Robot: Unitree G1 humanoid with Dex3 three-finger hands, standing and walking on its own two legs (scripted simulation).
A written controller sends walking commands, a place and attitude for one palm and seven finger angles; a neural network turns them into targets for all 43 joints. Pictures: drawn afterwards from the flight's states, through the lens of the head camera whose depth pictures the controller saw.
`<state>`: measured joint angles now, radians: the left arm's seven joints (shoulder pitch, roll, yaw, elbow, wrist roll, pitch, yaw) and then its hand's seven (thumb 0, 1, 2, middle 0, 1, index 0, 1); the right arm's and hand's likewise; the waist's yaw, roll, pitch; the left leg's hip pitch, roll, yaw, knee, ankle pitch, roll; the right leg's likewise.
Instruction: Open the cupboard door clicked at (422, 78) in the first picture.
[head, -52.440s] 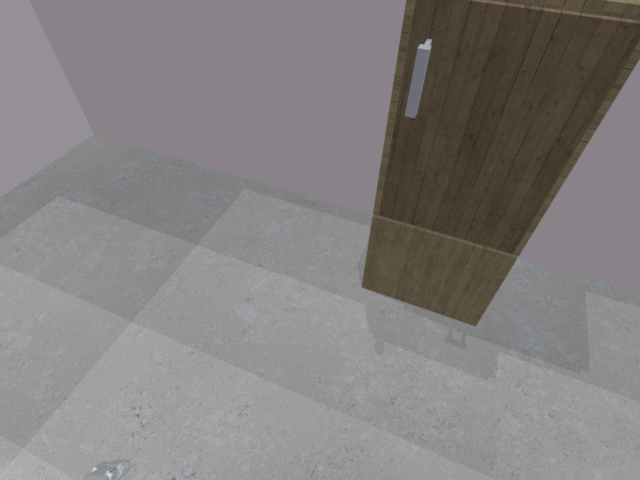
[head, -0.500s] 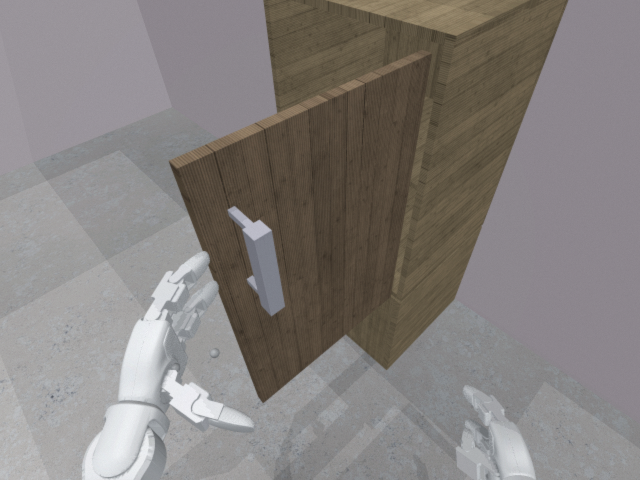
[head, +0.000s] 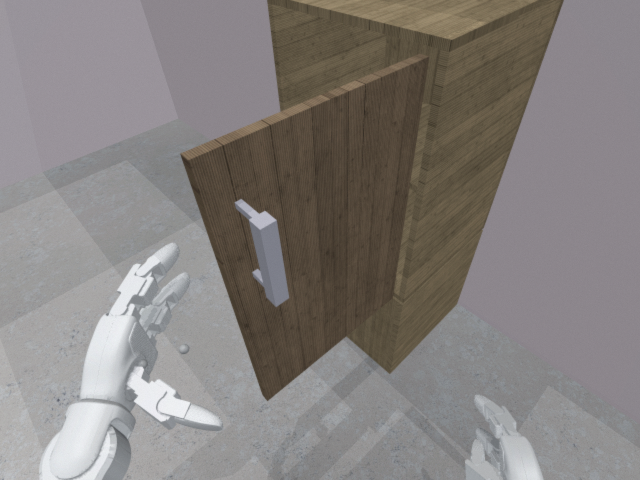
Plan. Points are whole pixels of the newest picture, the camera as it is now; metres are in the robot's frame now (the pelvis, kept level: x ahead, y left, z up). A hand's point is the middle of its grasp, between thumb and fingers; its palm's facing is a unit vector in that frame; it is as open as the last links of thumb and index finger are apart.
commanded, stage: draw the hand back to the body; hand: left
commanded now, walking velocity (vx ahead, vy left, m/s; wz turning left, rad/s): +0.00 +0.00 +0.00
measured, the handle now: (261, 253) +0.36 +0.11 +0.12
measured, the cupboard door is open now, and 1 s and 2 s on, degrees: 88 88 88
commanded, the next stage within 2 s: step back with the hand held close in 1.28 s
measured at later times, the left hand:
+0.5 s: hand (99, 347) +0.20 +0.24 +0.15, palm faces +0.29 -0.90 -0.33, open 13.9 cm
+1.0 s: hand (42, 310) +0.22 +0.29 +0.18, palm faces +0.44 -0.80 -0.40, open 8.1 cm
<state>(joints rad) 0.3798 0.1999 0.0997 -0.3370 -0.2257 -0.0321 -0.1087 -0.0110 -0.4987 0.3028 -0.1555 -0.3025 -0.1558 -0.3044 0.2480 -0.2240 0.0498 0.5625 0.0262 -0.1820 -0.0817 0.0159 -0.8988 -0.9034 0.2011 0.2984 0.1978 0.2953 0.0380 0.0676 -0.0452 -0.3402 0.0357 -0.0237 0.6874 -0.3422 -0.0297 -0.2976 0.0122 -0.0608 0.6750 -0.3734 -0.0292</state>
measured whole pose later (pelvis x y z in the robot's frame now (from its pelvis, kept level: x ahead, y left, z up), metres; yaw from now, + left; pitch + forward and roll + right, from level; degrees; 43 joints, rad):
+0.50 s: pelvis +0.00 +0.03 +0.02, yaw -1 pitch -4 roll -1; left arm 0.47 0.29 0.17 -0.41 -0.04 -0.08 0.09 -0.01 -0.09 0.48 -0.17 -0.30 -0.17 -0.30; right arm 0.19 -0.20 0.06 0.62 -0.02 -0.17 -0.10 0.01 -0.90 -0.90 0.20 0.30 0.20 0.30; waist 0.07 0.05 0.04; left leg -0.17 0.01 0.01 0.50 -0.26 0.01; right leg -0.12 -0.01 -0.03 0.46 -0.27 0.01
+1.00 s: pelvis +0.02 +0.03 +0.02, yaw -2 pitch -4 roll -1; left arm 0.45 0.34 0.34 -0.40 -0.05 -0.09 0.12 0.01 0.75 0.84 -0.21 -0.30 -0.21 -0.31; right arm 0.18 -0.21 0.02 0.64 -0.01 -0.10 -0.08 0.01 -0.90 -0.90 0.20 0.30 0.20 0.30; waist 0.08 0.05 0.04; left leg -0.08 0.01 0.03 0.40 -0.25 0.01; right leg -0.04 -0.01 -0.01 0.36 -0.24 0.01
